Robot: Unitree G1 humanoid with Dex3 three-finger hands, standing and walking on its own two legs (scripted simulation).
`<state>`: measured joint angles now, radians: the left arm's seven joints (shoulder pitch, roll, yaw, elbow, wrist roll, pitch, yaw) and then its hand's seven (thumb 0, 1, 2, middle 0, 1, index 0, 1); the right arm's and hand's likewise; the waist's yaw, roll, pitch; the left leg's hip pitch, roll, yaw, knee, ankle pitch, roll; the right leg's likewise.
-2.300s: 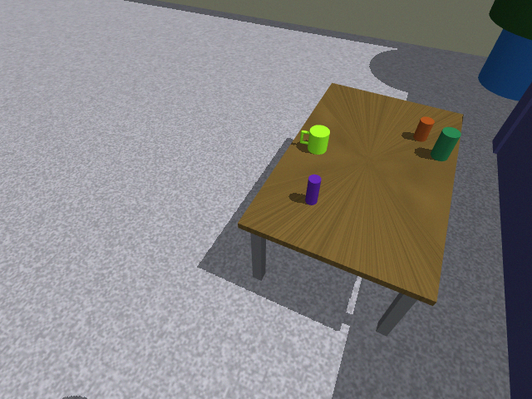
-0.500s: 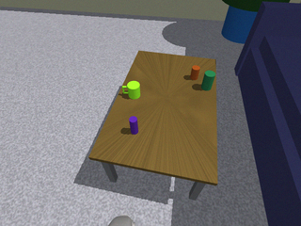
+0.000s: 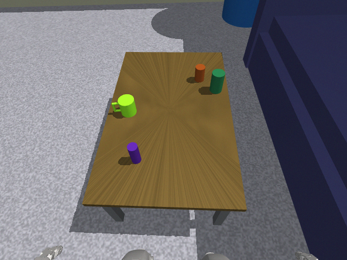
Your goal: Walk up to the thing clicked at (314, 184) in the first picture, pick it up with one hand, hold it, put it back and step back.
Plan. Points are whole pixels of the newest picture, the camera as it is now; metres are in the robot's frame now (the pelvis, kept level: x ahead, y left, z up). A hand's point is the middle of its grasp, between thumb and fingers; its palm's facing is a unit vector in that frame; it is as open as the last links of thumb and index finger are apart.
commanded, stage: walk up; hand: left
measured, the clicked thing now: (134, 153) +0.54 +0.19 -0.30
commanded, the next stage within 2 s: stand in 1.54 s
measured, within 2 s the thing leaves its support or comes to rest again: neither
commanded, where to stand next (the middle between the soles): +0.03 -0.01 m, yaw -1 degrees
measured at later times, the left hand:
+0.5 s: hand out of the picture +0.09 +0.25 -0.13, palm faces -0.07 -0.92 -0.38, open 7.3 cm
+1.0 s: hand out of the picture +0.10 +0.25 -0.12, palm faces -0.02 -0.95 -0.31, open 7.3 cm
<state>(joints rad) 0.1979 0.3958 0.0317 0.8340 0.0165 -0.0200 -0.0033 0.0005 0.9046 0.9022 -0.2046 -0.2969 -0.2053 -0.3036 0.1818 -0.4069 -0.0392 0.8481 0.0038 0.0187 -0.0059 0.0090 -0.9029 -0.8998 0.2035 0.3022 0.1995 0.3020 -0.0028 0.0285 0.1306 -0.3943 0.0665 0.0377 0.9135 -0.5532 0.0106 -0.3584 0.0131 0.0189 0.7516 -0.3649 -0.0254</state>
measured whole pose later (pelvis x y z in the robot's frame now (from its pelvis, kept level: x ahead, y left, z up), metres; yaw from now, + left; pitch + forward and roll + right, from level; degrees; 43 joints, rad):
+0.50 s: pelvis -0.02 -0.01 +0.01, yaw -3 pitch -3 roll +0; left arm 0.15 0.37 0.03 0.96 0.01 0.01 -0.02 0.00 0.90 0.90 -0.21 -0.30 -0.21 -0.30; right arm 0.17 -0.42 -0.03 0.96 0.00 -0.01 0.00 0.01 -0.90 -0.90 0.20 0.30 0.20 0.30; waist -0.01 0.01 0.10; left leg -0.28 0.06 -0.01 0.68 -0.36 -0.01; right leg -0.31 -0.01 0.02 0.69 -0.34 0.00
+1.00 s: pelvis -0.01 +0.01 +0.03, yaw -2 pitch -2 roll +0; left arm 0.06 0.35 0.02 1.11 0.00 0.01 -0.03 0.00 0.90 0.90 -0.20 -0.30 -0.21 -0.30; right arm 0.12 -0.36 0.01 1.12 -0.01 -0.03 0.01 0.01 -0.90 -0.90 0.20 0.30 0.20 0.30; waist 0.00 -0.01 0.05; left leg -0.16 0.04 -0.01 0.40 -0.20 -0.04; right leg -0.18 -0.03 0.02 0.42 -0.20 0.03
